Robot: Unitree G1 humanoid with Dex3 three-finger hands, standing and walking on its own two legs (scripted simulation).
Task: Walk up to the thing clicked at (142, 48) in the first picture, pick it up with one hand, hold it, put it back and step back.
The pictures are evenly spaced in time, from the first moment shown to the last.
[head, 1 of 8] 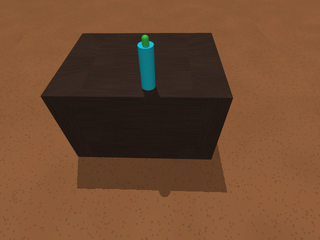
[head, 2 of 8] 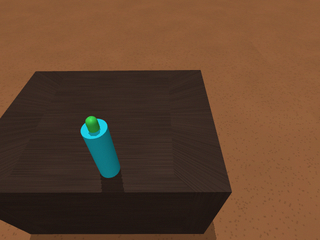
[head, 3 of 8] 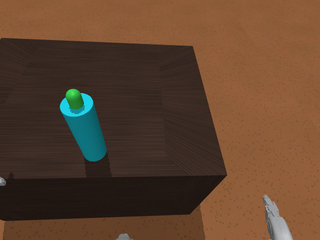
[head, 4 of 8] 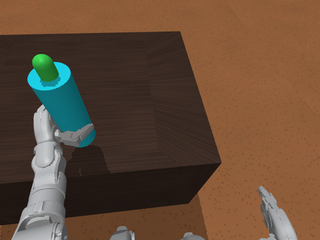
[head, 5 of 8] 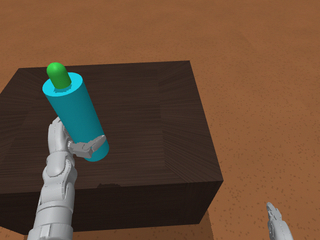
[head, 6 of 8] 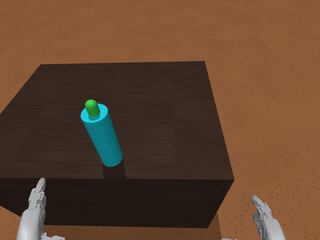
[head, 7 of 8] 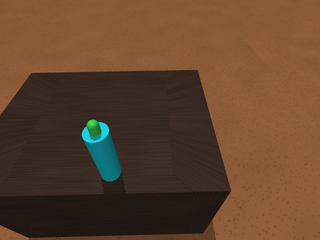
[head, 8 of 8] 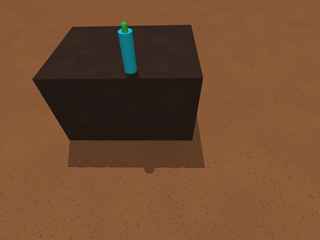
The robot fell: no
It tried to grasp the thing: yes
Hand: left
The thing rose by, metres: 0.25
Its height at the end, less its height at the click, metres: +0.00
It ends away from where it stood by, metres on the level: 0.01
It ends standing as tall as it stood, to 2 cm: yes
